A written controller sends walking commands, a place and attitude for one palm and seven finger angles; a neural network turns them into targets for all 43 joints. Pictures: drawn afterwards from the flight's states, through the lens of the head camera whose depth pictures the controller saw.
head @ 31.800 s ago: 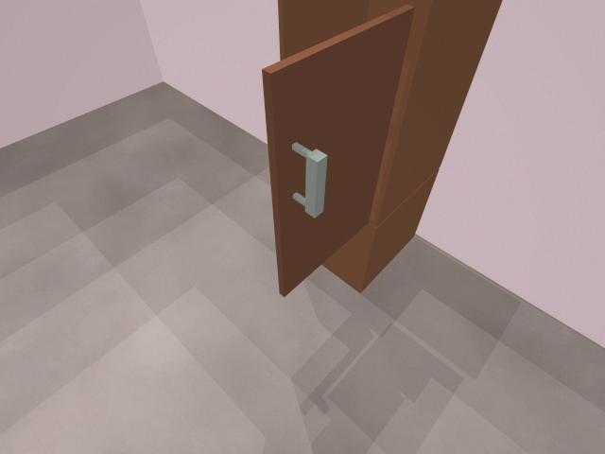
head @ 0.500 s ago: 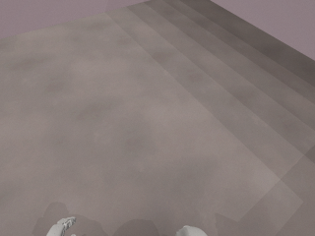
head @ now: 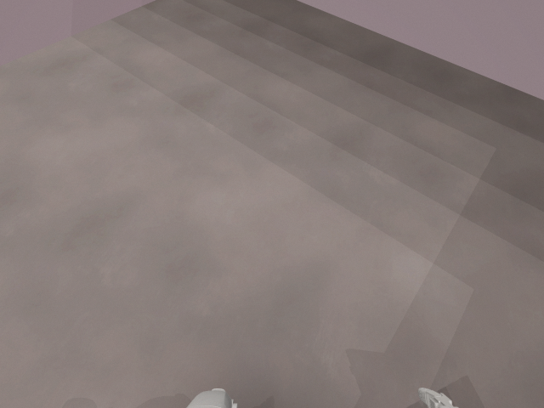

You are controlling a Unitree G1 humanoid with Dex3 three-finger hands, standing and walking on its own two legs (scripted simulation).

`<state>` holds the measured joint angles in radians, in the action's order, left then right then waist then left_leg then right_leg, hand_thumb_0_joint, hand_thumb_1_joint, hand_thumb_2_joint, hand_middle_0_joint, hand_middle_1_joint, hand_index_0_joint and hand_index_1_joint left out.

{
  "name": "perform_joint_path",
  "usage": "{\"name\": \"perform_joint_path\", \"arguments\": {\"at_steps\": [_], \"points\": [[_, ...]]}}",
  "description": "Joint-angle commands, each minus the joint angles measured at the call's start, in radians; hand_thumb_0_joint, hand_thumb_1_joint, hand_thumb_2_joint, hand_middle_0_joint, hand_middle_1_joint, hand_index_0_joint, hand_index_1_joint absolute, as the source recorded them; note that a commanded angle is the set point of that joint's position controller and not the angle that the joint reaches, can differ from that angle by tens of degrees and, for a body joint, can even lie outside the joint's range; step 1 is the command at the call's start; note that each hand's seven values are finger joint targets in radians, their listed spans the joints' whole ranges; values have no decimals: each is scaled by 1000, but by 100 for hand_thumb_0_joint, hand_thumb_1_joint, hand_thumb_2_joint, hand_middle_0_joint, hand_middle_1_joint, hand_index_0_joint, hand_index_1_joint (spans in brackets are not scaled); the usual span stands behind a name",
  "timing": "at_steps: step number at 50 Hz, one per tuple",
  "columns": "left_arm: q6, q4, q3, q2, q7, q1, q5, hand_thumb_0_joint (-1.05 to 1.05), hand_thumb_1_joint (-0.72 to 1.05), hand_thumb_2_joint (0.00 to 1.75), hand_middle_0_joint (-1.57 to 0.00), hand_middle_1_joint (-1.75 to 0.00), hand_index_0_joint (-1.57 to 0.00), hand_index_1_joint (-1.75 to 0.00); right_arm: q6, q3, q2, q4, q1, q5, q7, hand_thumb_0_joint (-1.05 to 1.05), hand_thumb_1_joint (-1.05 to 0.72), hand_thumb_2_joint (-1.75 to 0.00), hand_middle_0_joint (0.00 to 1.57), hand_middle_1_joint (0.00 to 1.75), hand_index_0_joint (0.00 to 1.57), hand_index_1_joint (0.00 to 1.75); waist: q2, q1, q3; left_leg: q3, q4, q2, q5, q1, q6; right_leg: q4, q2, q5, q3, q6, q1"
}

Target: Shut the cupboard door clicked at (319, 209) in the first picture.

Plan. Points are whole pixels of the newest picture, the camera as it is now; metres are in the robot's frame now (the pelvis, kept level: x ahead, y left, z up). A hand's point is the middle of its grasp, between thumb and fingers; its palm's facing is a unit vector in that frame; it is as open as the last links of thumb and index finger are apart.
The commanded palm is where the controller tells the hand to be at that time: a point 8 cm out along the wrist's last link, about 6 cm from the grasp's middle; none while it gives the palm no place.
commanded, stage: turn to face it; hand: left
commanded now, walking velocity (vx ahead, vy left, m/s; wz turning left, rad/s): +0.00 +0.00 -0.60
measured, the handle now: out of the picture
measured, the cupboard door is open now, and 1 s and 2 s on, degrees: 54 54 54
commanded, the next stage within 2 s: take the last steps up to it in 1.90 s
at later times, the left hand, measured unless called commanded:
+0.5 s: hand (195, 349) +0.22 +0.15 -0.15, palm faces -0.31 -0.91 -0.28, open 7.4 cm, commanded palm none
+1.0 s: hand (209, 321) +0.27 +0.13 -0.16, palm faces -0.53 -0.83 -0.19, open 7.4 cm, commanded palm none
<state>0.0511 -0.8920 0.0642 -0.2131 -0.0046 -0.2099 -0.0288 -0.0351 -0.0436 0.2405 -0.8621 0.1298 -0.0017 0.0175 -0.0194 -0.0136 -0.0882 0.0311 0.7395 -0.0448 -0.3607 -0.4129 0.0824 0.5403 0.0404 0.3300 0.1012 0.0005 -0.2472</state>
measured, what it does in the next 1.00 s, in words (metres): steps on the spot, turning right: left foot, then right foot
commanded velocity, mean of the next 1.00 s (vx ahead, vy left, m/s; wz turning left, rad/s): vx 0.00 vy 0.00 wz -0.60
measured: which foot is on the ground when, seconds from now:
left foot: up 0.00-0.02, down 0.04-0.44, up 0.46-0.78, down 0.80-1.00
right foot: down 0.00-0.04, up 0.06-0.42, down 0.44-0.80, up 0.82-1.00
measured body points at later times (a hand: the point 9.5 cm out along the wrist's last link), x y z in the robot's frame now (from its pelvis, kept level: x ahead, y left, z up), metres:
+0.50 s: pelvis +0.03 -0.01 -0.01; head +0.07 -0.05 +0.44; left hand +0.23 +0.20 -0.13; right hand -0.02 -0.29 -0.16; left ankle +0.01 +0.12 -0.70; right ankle -0.02 -0.12 -0.73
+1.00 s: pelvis +0.08 +0.01 +0.01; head +0.14 +0.01 +0.45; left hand +0.30 +0.18 -0.15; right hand +0.00 -0.24 -0.11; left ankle +0.12 +0.09 -0.73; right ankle -0.04 -0.09 -0.64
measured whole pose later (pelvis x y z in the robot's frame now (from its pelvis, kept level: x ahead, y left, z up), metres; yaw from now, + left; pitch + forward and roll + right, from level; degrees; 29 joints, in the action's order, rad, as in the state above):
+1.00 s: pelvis +0.08 +0.01 +0.01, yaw -35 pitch +1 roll -3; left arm 0.09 -0.89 0.10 -0.27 -0.03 -0.16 -0.02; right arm 0.00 -0.01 0.19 -0.86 0.20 -0.03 0.03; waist -0.03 -0.01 -0.09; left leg 0.17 0.52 -0.12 -0.29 -0.24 -0.02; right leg 1.10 -0.01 0.47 -0.02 0.06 -0.47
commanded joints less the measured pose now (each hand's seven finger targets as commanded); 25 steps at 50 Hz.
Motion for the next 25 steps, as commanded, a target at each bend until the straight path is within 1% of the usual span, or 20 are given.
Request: {"name": "perform_joint_path", "arguments": {"at_steps": [1,2,3,4,5,6,7,8,9,11,12,16,18,19,20,21,22,23,24,25], "points": [[-9,100,41,-132,3,10,23,0,90,90,-20,-30,-20,-30,44,-39,208,44,168,-21,18,0,-90,-90,20,30,20,30,201,58,194,-249,-379,-239,367,395,-105,177,-13,-86,62,-16,-216],[-14,116,32,-116,-3,-8,23,0,90,90,-20,-30,-20,-30,40,-46,267,55,199,-26,21,0,-90,-90,20,30,20,30,332,57,212,-395,-399,-446,545,414,-233,422,23,341,-66,20,-292],[-7,107,37,-141,-2,25,11,0,90,90,-20,-30,-20,-30,41,-42,254,51,193,-31,27,0,-90,-90,20,30,20,30,294,74,208,-391,-408,-451,517,349,-260,593,-7,335,-29,28,-288],[-6,103,46,-146,-11,54,7,0,90,90,-20,-30,-20,-30,41,-37,230,64,154,-33,29,0,-90,-90,20,30,20,30,255,54,150,-340,-409,-407,516,281,-256,673,-32,286,-32,35,-307],[-5,103,46,-148,-20,59,8,0,90,90,-20,-30,-20,-30,42,-27,203,86,104,-31,29,0,-90,-90,20,30,20,30,218,37,110,-266,-400,-376,516,251,-247,692,-61,239,-53,41,-312],[1,96,46,-132,-27,54,10,0,90,90,-20,-30,-20,-30,40,-24,186,87,78,-34,29,0,-90,-90,20,30,20,30,177,22,95,-171,-396,-331,527,254,-226,682,-67,187,-65,50,-311],[5,93,41,-119,-32,50,10,0,90,90,-20,-30,-20,-30,41,-23,177,83,80,-34,30,0,-90,-90,20,30,20,30,174,19,116,-113,-380,-303,573,298,-216,646,-69,162,-83,57,-311],[8,94,40,-109,-35,54,11,0,90,90,-20,-30,-20,-30,41,-24,173,74,99,-31,30,0,-90,-90,20,30,20,30,197,27,133,-74,-368,-294,613,330,-211,613,-72,147,-99,60,-305],[11,98,38,-105,-36,60,13,0,90,90,-20,-30,-20,-30,40,-26,174,66,110,-30,28,0,-90,-90,20,30,20,30,208,30,145,-48,-363,-302,612,347,-217,569,-76,147,-112,61,-291],[12,107,34,-94,-40,95,11,0,90,90,-20,-30,-20,-30,38,-33,178,50,144,-29,25,0,-90,-90,20,30,20,30,190,49,144,-25,-359,-305,617,354,-217,489,-75,137,-136,59,-267],[12,110,31,-88,-40,100,11,0,90,90,-20,-30,-20,-30,38,-36,184,43,145,-30,23,0,-90,-90,20,30,20,30,195,48,151,-4,-356,-310,614,362,-216,443,-74,129,-146,57,-251],[4,117,26,-88,-41,120,8,0,90,90,-20,-30,-20,-30,32,-48,200,25,148,-31,13,0,-90,-90,20,30,20,30,244,58,141,42,-319,-321,598,332,-202,261,-53,114,-195,37,-155],[-2,112,26,-95,-38,98,9,0,90,90,-20,-30,-20,-30,29,-55,211,25,130,-29,9,0,-90,-90,20,30,20,30,236,39,140,65,-279,-325,545,296,-177,141,-44,47,-209,22,-73],[-6,102,28,-107,-37,67,8,0,90,90,-20,-30,-20,-30,26,-55,214,24,121,-26,7,0,-90,-90,20,30,20,30,209,19,138,88,-230,-308,501,259,-146,39,-35,-44,-220,13,0],[-12,85,34,-137,-32,10,5,0,90,90,-20,-30,-20,-30,24,-57,205,29,111,-20,2,0,-90,-90,20,30,20,30,149,-13,146,117,-135,-279,428,182,-106,-74,-52,-151,-194,-6,117],[-24,66,48,-220,-22,-63,-2,0,90,90,-20,-30,-20,-30,23,-49,156,49,102,-11,-4,0,-90,-90,20,30,20,30,-51,-50,193,183,45,-191,208,34,-45,-162,-219,-321,8,-66,276],[-32,48,62,-310,-8,-105,1,0,90,90,-20,-30,-20,-30,18,-28,89,99,44,-10,-6,0,-90,-90,20,30,20,30,-264,-75,147,154,275,-46,-294,-197,-1,-187,-428,-648,283,-184,295],[-28,48,63,-323,4,-131,12,0,90,90,-20,-30,-20,-30,4,-22,108,114,0,-12,6,0,-90,-90,20,30,20,30,-183,-90,130,13,398,-53,-293,-233,-9,-182,-445,-702,289,-237,239],[-33,52,66,-298,16,-81,8,0,90,90,-20,-30,-20,-30,7,-23,102,101,11,-10,14,0,-90,-90,20,30,20,30,-292,-54,145,-29,458,-56,-255,-293,-5,-177,-400,-686,310,-239,261],[-28,70,57,-256,22,-22,12,0,90,90,-20,-30,-20,-30,8,-28,126,85,21,-10,14,0,-90,-90,20,30,20,30,-254,-36,139,-52,468,-82,-173,-279,-3,-166,-361,-620,240,-223,242]]}}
